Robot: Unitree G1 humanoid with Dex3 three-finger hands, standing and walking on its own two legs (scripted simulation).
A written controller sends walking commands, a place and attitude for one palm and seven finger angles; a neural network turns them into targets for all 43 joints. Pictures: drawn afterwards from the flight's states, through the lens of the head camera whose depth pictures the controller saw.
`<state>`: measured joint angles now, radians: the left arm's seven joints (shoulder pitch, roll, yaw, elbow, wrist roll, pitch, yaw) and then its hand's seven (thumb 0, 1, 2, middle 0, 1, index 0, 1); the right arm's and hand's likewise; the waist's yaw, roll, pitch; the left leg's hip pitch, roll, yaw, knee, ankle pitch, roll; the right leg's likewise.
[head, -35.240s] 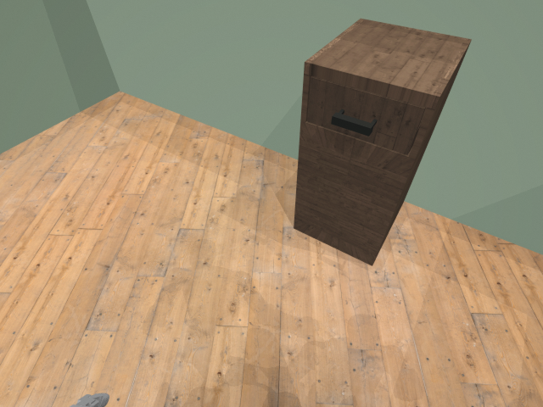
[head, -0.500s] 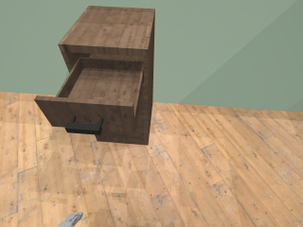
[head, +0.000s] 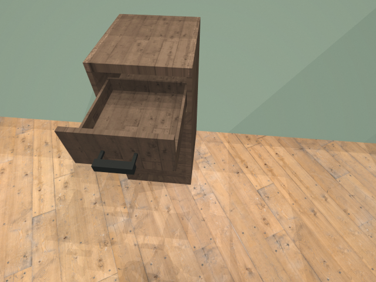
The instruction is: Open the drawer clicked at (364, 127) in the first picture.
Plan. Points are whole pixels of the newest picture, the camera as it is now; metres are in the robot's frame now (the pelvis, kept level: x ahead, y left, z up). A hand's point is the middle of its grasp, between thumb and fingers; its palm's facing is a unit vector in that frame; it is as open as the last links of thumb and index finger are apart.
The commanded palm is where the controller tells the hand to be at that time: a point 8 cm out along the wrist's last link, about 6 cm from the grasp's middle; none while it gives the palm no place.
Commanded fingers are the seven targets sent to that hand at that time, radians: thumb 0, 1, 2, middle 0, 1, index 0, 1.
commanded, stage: let the arm hang, fingers relaxed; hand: left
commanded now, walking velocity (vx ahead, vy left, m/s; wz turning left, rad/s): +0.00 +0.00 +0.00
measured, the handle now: (116, 160) +0.45 +0.25 -0.09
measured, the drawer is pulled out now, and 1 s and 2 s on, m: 0.30 0.30 0.30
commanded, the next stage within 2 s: look to check the result in 0.36 s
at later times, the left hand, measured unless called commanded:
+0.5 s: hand out of the picture +0.01 +0.17 -0.18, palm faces +0.05 -0.98 -0.18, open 7.4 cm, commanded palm none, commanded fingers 0.00 0.90 0.90 -0.20 -0.30 -0.20 -0.30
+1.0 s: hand out of the picture +0.01 +0.17 -0.18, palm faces +0.04 -0.98 -0.19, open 7.4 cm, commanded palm none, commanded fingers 0.00 0.90 0.90 -0.20 -0.30 -0.20 -0.30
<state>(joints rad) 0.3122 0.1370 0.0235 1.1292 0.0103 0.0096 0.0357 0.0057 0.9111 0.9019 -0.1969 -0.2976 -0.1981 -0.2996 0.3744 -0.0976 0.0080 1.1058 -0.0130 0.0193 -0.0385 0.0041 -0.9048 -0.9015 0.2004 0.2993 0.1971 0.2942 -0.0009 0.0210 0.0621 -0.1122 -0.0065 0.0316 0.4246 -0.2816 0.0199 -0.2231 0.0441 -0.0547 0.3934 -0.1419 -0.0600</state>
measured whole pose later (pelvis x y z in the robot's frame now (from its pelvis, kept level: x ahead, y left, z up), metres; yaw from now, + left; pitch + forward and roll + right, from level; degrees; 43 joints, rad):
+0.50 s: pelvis +0.01 +0.01 +0.00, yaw +0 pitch -2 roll +0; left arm 0.29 0.12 0.02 1.13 0.01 0.00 0.04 0.01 0.91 0.90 -0.20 -0.30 -0.20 -0.30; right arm 0.35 -0.10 0.00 1.12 -0.01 0.00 -0.05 0.00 -0.91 -0.90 0.20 0.30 0.20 0.29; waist 0.00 0.01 0.05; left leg -0.08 -0.02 0.04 0.41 -0.30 0.03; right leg -0.21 0.04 -0.04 0.41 -0.17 -0.05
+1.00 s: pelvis +0.02 +0.00 +0.00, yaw -1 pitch -2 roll +0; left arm 0.28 0.12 0.02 1.13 0.01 -0.01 0.04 0.01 0.91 0.90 -0.20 -0.30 -0.20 -0.30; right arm 0.34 -0.10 0.00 1.13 -0.01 0.00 -0.05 0.00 -0.91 -0.90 0.20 0.30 0.20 0.29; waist -0.01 0.02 0.07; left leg -0.06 -0.01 0.04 0.39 -0.30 0.02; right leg -0.20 0.05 -0.04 0.41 -0.18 -0.06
